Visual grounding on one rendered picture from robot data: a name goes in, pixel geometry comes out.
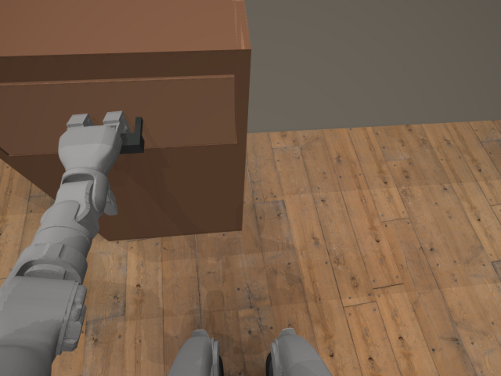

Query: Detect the cabinet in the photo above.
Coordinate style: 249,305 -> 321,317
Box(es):
0,0 -> 251,241

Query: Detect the robot thigh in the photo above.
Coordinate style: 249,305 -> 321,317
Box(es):
168,336 -> 219,376
270,334 -> 333,376

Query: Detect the robot left thigh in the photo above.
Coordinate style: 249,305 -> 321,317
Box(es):
168,336 -> 219,376

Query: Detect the robot left upper arm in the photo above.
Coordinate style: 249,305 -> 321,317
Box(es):
0,276 -> 87,376

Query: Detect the handle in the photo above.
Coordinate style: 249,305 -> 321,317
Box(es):
119,117 -> 145,154

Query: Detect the left robot hand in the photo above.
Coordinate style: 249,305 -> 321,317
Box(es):
58,111 -> 131,215

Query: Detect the robot right thigh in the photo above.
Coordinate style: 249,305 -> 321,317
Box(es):
270,334 -> 333,376

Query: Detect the drawer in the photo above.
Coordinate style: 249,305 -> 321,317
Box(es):
0,74 -> 235,154

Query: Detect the robot left forearm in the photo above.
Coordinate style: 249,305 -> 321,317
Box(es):
0,168 -> 109,299

